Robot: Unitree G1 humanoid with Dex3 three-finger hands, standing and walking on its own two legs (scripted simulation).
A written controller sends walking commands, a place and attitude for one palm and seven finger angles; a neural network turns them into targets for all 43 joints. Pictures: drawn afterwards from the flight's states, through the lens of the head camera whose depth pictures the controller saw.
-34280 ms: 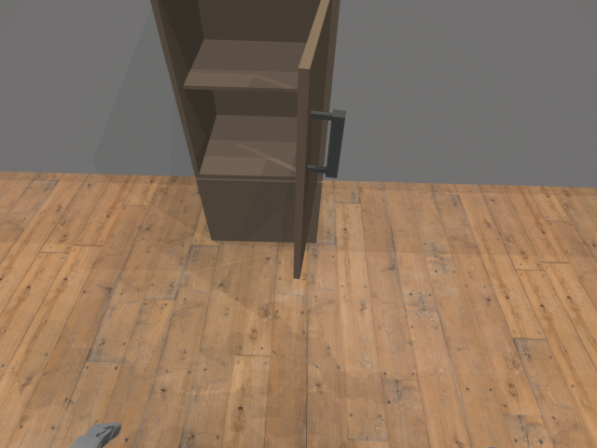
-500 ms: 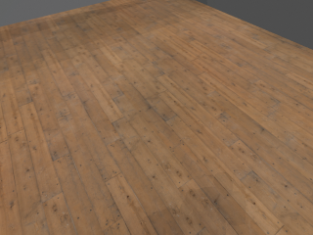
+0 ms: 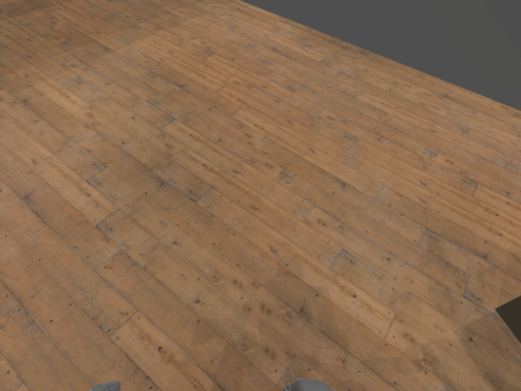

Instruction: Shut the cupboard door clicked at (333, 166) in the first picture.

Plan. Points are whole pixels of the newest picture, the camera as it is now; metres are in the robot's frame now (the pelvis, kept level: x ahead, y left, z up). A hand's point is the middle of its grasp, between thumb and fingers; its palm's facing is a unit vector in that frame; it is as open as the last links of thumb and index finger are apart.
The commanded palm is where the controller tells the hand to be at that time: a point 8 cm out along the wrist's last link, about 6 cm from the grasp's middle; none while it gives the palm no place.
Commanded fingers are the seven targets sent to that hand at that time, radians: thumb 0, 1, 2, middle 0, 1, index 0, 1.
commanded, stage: turn to face it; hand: left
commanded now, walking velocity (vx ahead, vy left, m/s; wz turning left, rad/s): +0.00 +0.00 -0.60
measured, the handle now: out of the picture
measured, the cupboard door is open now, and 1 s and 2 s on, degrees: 54 54 54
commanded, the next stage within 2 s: take the last steps up to it in 1.84 s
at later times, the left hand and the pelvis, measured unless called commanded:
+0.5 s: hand out of the picture +0.13 +0.14 -0.16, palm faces -0.25 -0.94 -0.24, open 7.4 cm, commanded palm none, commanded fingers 0.00 0.90 0.90 -0.20 -0.30 -0.20 -0.30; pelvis +0.01 -0.03 +0.00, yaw -17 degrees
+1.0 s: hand (198, 333) +0.24 +0.12 -0.16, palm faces -0.54 -0.81 -0.22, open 7.4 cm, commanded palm none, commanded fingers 0.00 0.90 0.90 -0.20 -0.30 -0.20 -0.30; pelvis +0.03 +0.00 +0.00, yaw -36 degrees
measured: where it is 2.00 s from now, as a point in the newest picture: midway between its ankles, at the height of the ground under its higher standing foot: outside the picture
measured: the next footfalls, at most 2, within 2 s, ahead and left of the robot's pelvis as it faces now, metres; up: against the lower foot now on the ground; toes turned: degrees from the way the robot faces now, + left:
right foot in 0.24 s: +0.01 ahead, -0.14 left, +0.00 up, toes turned -13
left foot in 0.66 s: +0.11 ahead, +0.08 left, +0.00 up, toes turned -21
